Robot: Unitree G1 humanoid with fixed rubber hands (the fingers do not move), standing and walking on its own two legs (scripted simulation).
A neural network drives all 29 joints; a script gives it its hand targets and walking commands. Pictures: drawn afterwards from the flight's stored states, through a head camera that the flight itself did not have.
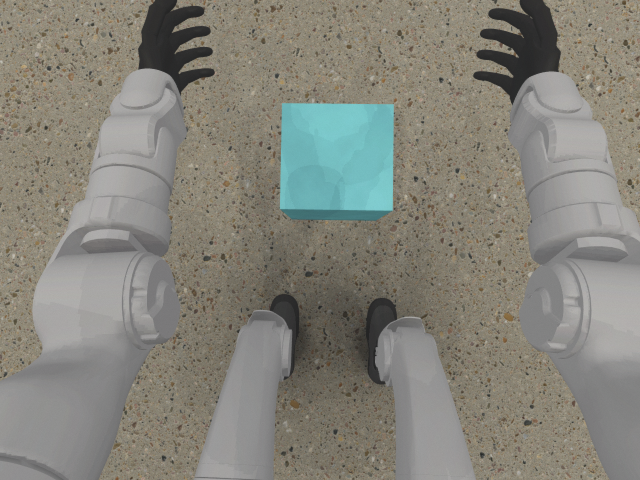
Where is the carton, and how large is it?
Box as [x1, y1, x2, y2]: [280, 103, 393, 220]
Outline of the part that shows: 282,103 280,209 293,219 375,220 392,210 393,104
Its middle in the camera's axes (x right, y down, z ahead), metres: +0.03 -0.14 +0.84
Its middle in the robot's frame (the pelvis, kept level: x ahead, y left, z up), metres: +0.53 +0.01 -0.52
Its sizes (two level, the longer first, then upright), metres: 0.210 0.200 0.250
